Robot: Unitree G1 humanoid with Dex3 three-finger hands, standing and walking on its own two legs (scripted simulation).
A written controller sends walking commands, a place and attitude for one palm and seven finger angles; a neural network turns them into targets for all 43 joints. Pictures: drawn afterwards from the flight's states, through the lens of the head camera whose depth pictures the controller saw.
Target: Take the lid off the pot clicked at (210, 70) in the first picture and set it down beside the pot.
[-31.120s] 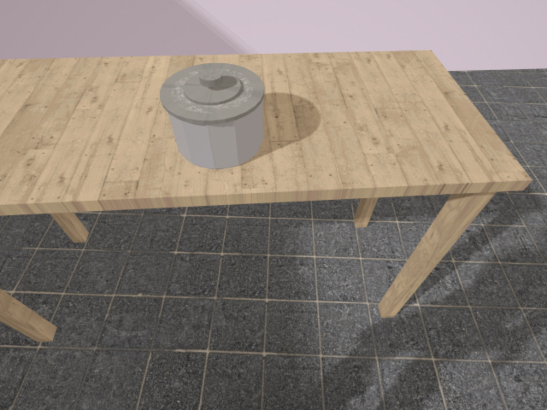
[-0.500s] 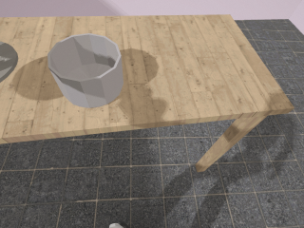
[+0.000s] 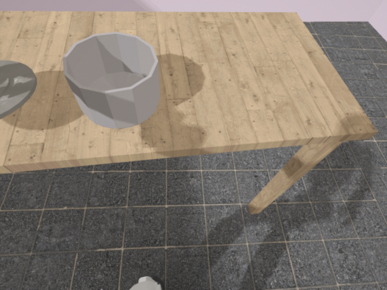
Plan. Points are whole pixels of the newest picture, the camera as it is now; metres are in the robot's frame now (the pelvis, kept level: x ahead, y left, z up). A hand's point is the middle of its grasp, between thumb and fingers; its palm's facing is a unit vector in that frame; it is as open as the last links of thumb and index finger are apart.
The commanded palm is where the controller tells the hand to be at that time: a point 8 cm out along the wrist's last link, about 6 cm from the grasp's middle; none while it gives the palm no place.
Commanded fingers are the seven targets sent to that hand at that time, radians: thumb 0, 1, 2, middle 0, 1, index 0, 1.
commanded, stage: lower the lid onto the table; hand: left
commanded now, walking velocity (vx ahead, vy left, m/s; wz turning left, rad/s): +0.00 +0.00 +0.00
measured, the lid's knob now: out of the picture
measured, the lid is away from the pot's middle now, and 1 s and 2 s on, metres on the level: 0.24 0.23 0.24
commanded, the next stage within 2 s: open the fingers wide in 0.88 s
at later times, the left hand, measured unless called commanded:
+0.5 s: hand out of the picture +0.49 +0.36 +0.13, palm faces -0.45 -0.26 -0.85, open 6.5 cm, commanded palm +0.55 +0.35 +0.20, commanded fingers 0.00 0.81 0.80 -0.83 -1.10 -0.90 -1.08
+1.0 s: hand out of the picture +0.48 +0.35 +0.11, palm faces -0.46 -0.24 -0.86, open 6.4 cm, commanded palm +0.50 +0.34 +0.17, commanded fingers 0.00 0.78 0.77 -0.80 -1.10 -0.87 -1.08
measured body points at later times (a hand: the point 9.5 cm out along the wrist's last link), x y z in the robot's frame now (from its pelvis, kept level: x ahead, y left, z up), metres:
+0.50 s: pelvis +0.01 +0.00 -0.01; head +0.12 +0.03 +0.43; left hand +0.51 +0.37 +0.18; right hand -0.04 -0.28 -0.11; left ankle +0.05 +0.08 -0.72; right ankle -0.05 -0.16 -0.72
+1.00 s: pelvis -0.01 +0.00 -0.02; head +0.10 +0.02 +0.42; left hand +0.50 +0.35 +0.16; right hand -0.05 -0.28 -0.12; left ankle +0.05 +0.08 -0.72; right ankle -0.05 -0.16 -0.72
